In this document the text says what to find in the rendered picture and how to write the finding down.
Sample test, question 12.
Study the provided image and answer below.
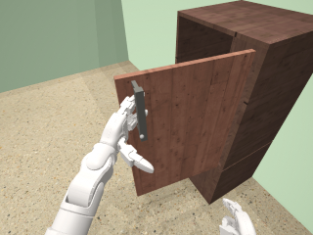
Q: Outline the left robot forearm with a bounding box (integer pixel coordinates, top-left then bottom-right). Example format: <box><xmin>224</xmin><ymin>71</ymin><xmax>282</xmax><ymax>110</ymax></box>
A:
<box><xmin>44</xmin><ymin>143</ymin><xmax>117</xmax><ymax>235</ymax></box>

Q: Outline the robot right hand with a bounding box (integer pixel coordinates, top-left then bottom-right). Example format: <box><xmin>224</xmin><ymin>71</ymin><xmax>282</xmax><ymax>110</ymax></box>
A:
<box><xmin>219</xmin><ymin>198</ymin><xmax>256</xmax><ymax>235</ymax></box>

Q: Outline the handle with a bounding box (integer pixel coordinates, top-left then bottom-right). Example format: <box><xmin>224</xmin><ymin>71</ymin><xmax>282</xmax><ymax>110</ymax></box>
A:
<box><xmin>131</xmin><ymin>80</ymin><xmax>148</xmax><ymax>142</ymax></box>

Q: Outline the robot left hand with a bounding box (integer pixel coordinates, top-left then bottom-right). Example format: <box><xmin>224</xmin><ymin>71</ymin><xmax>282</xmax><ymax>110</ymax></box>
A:
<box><xmin>99</xmin><ymin>93</ymin><xmax>155</xmax><ymax>173</ymax></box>

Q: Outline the cupboard door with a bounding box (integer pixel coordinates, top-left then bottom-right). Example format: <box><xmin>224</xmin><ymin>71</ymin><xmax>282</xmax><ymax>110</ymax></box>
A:
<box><xmin>113</xmin><ymin>49</ymin><xmax>256</xmax><ymax>197</ymax></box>

